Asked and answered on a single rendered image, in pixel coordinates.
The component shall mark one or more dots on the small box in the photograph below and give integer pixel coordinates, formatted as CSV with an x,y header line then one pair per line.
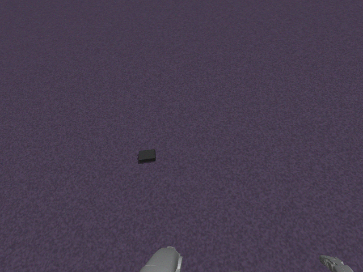
x,y
147,155

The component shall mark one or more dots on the right robot hand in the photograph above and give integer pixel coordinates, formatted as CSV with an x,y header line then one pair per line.
x,y
334,264

